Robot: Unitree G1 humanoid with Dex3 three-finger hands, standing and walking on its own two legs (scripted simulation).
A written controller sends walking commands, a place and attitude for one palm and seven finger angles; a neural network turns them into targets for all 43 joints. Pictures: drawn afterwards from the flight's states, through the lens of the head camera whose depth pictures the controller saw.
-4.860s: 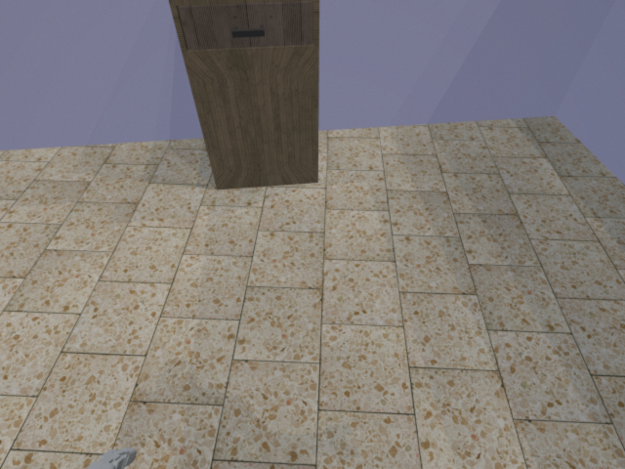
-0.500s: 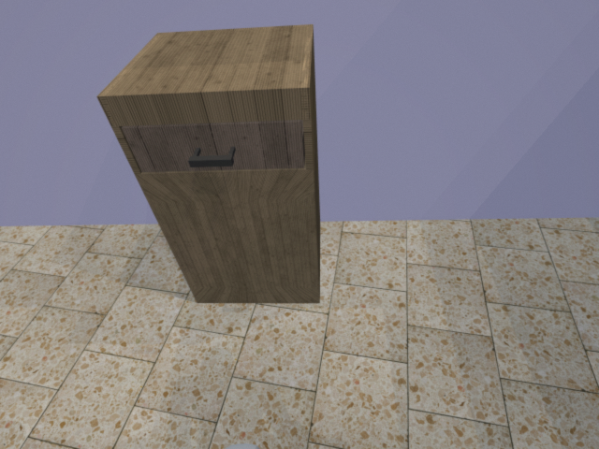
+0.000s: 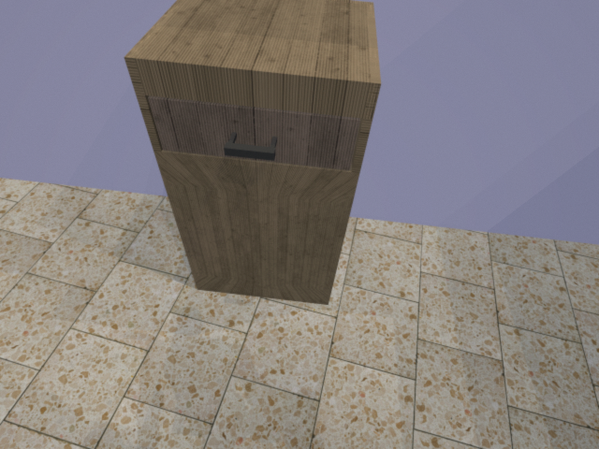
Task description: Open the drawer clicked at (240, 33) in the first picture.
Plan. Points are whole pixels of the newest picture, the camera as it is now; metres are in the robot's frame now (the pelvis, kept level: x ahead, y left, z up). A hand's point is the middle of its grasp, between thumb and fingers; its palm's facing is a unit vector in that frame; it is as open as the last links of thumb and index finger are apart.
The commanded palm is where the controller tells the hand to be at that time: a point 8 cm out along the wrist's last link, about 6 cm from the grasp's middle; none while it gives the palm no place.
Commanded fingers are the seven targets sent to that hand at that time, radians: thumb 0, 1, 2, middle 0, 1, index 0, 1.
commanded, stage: take the last steps up to it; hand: left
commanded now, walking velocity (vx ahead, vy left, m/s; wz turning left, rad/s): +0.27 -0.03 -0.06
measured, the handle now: (251, 145) +0.70 +0.17 -0.03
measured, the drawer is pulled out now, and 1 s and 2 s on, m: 0.00 0.00 0.00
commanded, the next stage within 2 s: come to a stop and stand still in 0.26 s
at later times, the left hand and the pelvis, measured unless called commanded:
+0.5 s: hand (232, 367) +0.27 +0.14 -0.17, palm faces -0.04 -0.98 -0.21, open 7.4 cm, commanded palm none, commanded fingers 0.00 0.90 0.90 -0.20 -0.30 -0.20 -0.30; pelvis +0.16 -0.03 -0.01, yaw -1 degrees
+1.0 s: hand (171, 421) +0.18 +0.22 -0.18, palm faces +0.03 -0.98 -0.19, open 7.4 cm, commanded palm none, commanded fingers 0.00 0.90 0.90 -0.20 -0.30 -0.20 -0.30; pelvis +0.16 +0.02 +0.01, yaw -3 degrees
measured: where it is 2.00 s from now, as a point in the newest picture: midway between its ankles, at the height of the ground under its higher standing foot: outside the picture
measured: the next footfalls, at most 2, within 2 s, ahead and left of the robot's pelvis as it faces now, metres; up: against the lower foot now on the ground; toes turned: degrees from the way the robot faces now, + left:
right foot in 0.36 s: +0.27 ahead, -0.11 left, +0.00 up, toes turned -9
left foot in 0.78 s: +0.20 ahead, +0.11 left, +0.00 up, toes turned -2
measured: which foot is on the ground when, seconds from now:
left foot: down 0.00-0.36, up 0.38-0.76, down 0.78-1.00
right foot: up 0.00-0.34, down 0.36-0.80, up 0.82-1.00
